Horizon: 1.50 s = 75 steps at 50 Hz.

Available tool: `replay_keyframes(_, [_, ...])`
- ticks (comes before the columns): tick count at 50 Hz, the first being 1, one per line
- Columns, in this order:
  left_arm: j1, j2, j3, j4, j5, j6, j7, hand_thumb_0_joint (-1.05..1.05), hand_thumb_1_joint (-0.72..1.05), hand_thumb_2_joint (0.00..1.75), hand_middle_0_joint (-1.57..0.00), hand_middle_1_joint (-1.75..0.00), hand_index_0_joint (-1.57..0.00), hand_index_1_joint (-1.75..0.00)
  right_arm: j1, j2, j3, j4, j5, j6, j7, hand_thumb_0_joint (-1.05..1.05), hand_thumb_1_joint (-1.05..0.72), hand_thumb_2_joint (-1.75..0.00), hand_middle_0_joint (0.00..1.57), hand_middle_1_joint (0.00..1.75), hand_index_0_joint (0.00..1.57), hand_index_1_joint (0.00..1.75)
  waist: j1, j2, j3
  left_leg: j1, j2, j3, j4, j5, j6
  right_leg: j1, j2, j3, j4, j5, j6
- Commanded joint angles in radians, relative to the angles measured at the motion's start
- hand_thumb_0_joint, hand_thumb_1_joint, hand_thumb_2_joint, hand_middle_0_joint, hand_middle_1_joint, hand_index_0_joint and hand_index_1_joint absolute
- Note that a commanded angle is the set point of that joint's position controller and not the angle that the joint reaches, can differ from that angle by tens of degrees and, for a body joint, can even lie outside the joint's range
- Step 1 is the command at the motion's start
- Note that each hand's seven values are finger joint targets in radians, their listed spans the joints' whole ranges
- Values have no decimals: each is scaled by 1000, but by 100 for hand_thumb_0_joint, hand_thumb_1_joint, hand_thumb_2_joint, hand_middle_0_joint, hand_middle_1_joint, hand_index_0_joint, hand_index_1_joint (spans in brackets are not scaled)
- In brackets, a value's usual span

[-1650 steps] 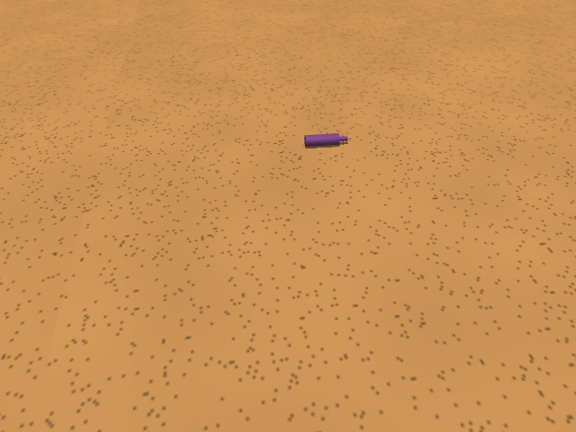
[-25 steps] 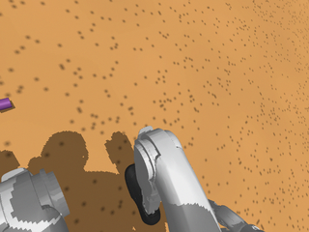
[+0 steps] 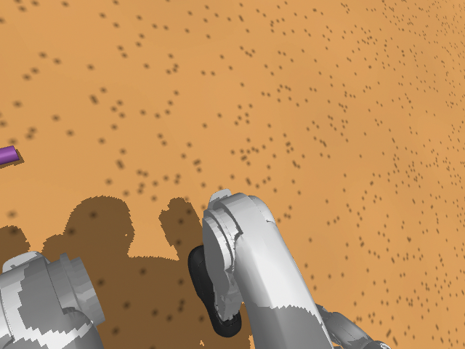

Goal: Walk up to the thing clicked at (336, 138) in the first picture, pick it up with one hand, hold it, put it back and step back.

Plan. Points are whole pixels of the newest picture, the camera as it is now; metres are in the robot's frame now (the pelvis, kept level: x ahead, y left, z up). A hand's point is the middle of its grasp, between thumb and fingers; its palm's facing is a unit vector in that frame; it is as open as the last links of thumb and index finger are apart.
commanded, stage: withdraw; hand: left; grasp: from above
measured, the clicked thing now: out of the picture +0.45 +0.33 -0.27
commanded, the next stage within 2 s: home in 0.86 s
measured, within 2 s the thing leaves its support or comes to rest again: neither
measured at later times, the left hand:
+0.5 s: hand out of the picture +0.42 +0.37 -0.06, palm faces -0.44 -0.12 -0.89, open 13.9 cm
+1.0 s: hand out of the picture +0.43 +0.37 -0.13, palm faces -0.32 -0.09 -0.94, open 13.6 cm
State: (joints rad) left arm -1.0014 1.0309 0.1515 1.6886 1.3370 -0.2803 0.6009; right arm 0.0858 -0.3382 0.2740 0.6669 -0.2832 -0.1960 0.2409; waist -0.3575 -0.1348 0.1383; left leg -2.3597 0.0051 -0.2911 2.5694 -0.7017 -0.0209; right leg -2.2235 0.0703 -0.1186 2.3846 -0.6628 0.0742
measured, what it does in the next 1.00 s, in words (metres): stands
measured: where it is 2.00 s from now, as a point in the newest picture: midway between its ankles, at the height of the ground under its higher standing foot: (162, 342)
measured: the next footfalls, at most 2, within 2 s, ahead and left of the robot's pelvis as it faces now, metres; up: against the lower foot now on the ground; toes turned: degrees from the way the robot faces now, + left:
none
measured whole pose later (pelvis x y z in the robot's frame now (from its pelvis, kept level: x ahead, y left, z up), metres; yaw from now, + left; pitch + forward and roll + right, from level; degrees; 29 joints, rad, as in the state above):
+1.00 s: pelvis -0.01 -0.01 +0.02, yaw +6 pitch +32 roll -10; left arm -0.95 0.85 0.16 1.36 1.29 -0.24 0.41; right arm 0.19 -0.28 0.09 0.71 -0.17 -0.04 0.13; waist -0.27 -0.03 -0.01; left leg -2.37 -0.01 -0.19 2.43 -0.63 -0.03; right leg -2.26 0.02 -0.04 2.34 -0.65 0.06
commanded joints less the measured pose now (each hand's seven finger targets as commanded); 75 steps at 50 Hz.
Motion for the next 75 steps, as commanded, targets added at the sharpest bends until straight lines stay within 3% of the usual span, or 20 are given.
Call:
replay_keyframes(1, [-287,254,19,-172,-20,24,54,0,-50,97,-7,-101,-8,-99,161,-322,-111,10,12,-11,-4,0,-90,-90,20,30,20,30,-24,599,-654,551,34,142,-288,194,13,283,28,-154,-173,241,-89])
replay_keyframes(4, [-290,276,74,-319,-48,57,47,0,-51,98,-7,-100,-8,-99,165,-315,-143,13,26,-20,6,0,-90,-90,20,30,20,30,36,692,-773,628,31,144,-314,229,0,278,16,-146,-162,257,-98])
replay_keyframes(6, [-201,221,67,-368,-70,93,19,0,-52,98,-7,-100,-7,-99,158,-295,-176,15,49,-8,11,0,-90,-90,20,30,20,30,86,728,-832,657,28,160,-339,252,-3,267,17,-133,-172,266,-105])
replay_keyframes(10, [-164,85,5,-457,-127,161,-93,0,-51,98,-8,-98,-8,-98,183,-264,-242,38,101,31,16,0,-90,-90,20,30,20,30,109,691,-841,636,19,182,-382,245,4,223,6,-101,-210,251,-111])
replay_keyframes(15, [-203,-32,-75,-632,-181,193,-260,0,-50,98,-9,-98,-9,-98,256,-244,-292,36,162,98,3,0,-90,-90,20,30,20,30,100,551,-888,638,8,192,-449,234,28,306,-5,-61,-299,259,-109])
replay_keyframes(19, [-229,-109,-130,-573,-194,180,-366,0,-49,98,-10,-98,-10,-98,270,-221,-296,23,184,145,-30,0,-90,-90,20,30,20,30,67,421,-788,577,-3,189,-468,193,39,307,-13,-49,-347,223,-111])
replay_keyframes(24, [-201,-55,-114,-466,-181,121,-420,0,-47,97,-12,-97,-12,-97,241,-197,-273,-15,186,174,-82,0,-90,-90,20,30,20,30,92,284,-688,470,-18,223,-474,101,55,337,-22,-25,-403,111,-110])
replay_keyframes(30, [-227,24,-78,-425,-145,25,-384,0,-46,97,-12,-96,-12,-97,207,-188,-234,-31,172,183,-119,0,-90,-90,20,30,20,30,105,315,-706,472,-20,239,-472,69,54,344,-21,-12,-394,55,-107])
replay_keyframes(33, [-256,27,-82,-381,-118,-13,-334,0,-46,96,-12,-97,-12,-97,211,-191,-220,-23,155,184,-125,0,-89,-90,20,30,20,30,82,328,-715,460,-16,241,-438,89,51,344,-18,-6,-376,69,-104])
replay_keyframes(39, [-380,128,-15,-390,-54,-62,-203,0,-48,97,-9,-99,-10,-98,238,-223,-219,2,122,164,-129,0,-90,-90,20,30,20,30,77,466,-781,568,-12,225,-416,102,33,261,-22,-48,-312,89,-110])
replay_keyframes(42, [-368,157,27,-432,-33,-46,-150,0,-46,95,-10,-98,-11,-96,253,-232,-233,17,108,150,-128,0,-90,-90,20,30,20,30,87,542,-855,638,-9,232,-405,151,26,262,-28,-54,-277,145,-107])
replay_keyframes(46, [-349,187,68,-531,-57,19,-121,0,-45,93,-14,-93,-14,-92,252,-237,-269,13,116,139,-123,0,-90,-90,20,30,20,30,119,626,-964,686,-9,246,-424,174,21,257,-33,-46,-271,168,-118])
replay_keyframes(48, [-309,151,48,-541,-77,64,-139,0,-34,88,-23,-83,-21,-82,264,-226,-284,18,126,136,-119,0,-88,-89,20,30,20,30,125,610,-977,692,-7,253,-433,186,27,272,-34,-40,-288,188,-117])
replay_keyframes(50, [-276,148,55,-556,-105,102,-168,0,-34,87,-18,-83,-19,-82,279,-226,-300,25,143,142,-116,0,-90,-89,20,30,20,30,144,597,-1008,696,-9,256,-459,198,30,297,-35,-32,-306,203,-117])
replay_keyframes(52, [-232,57,6,-529,-129,136,-217,0,-20,85,-23,-67,-21,-66,303,-208,-305,39,156,152,-111,0,-89,-90,20,30,20,30,140,570,-977,691,-11,252,-489,203,32,308,-34,-32,-328,208,-117])
replay_keyframes(56, [-125,27,13,-648,-222,180,-332,0,7,77,-20,-45,-19,-46,320,-199,-333,10,194,177,-106,0,-89,-90,20,30,20,30,186,499,-1020,737,-15,240,-552,244,41,399,-38,-19,-383,234,-114])
replay_keyframes(65, [254,-191,-8,-1103,-581,247,-552,0,79,90,-20,-30,-20,-30,222,-153,-358,-99,255,218,-134,0,-90,-90,20,30,20,30,235,330,-919,795,-5,208,-723,226,46,525,-45,15,-567,216,-109])
replay_keyframes(68, [324,-195,31,-1260,-679,262,-569,0,90,90,-20,-30,-20,-30,182,-139,-367,-131,268,214,-152,0,-90,-90,20,30,20,30,271,338,-922,859,5,200,-810,145,46,581,-49,27,-631,158,-107])
replay_keyframes(70, [385,-263,-3,-1326,-727,275,-576,0,90,90,-20,-30,-20,-30,149,-126,-366,-147,279,209,-165,0,-90,-90,20,30,20,30,267,342,-898,891,13,188,-874,90,46,603,-51,30,-661,135,-101])
replay_keyframes(75, [518,-347,-11,-1455,-843,324,-565,0,90,90,-20,-30,-20,-30,104,-111,-363,-174,296,180,-204,0,-90,-90,20,30,20,30,272,339,-869,1027,17,182,-995,77,38,695,-60,40,-765,126,-98])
